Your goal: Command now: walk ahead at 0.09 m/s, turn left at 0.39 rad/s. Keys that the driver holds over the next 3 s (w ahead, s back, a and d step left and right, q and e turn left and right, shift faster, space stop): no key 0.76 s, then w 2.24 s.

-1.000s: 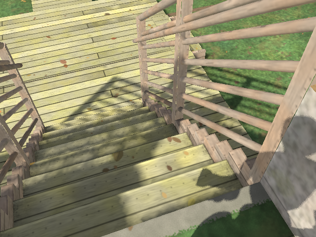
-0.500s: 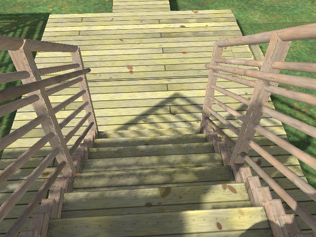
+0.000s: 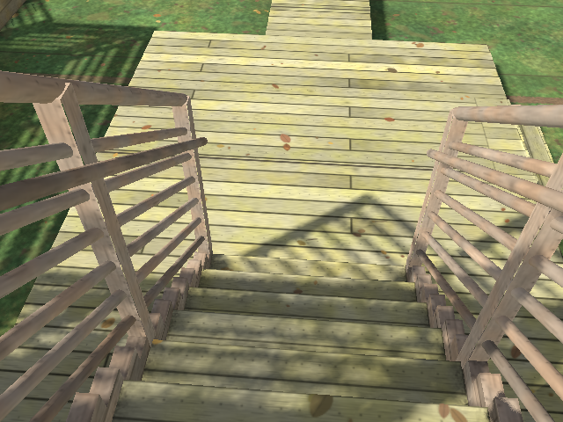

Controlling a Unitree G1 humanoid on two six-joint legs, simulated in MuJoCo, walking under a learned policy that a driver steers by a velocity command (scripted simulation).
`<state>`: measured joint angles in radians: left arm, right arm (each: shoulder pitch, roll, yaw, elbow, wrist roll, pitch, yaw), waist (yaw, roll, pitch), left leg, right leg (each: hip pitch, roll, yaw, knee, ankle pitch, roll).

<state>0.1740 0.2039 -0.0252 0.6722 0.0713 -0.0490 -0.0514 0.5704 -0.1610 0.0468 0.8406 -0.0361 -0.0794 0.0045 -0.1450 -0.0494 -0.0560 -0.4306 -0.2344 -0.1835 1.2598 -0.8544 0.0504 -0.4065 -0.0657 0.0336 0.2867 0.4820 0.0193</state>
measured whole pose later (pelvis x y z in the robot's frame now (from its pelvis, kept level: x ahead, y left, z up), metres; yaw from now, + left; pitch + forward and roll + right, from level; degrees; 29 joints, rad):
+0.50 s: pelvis +0.03 -0.03 -0.07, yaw +5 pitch +3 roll +1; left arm 0.33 0.25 -0.04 0.80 0.03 -0.09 -0.07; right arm 0.32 -0.21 0.09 0.58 -0.02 0.00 0.07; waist 0.03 -0.02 -0.07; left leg -0.70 0.00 -0.05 1.74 -0.87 -0.07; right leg -0.35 -0.05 -0.16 0.42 -0.13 -0.06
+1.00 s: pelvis -0.05 -0.02 -0.04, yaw +6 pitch -1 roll +5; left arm 0.36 0.24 0.07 0.77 -0.03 0.07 0.00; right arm 0.40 -0.22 0.00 0.78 -0.05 0.06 -0.07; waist -0.11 -0.04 -0.04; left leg -0.64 -0.06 0.09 1.48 -0.87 0.15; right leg -0.56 0.05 0.22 0.85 -0.46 -0.02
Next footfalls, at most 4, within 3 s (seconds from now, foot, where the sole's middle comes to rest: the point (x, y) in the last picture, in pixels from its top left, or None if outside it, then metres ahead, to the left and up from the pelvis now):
0.02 right None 0.13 -0.12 -0.85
0.50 left None -0.03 0.11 -0.66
1.28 right None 0.09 -0.24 -0.85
1.90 left None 0.44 0.00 -1.04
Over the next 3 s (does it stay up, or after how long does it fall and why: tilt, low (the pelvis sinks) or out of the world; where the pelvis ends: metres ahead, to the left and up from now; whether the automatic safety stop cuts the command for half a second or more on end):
stays up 0.95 -0.06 -0.66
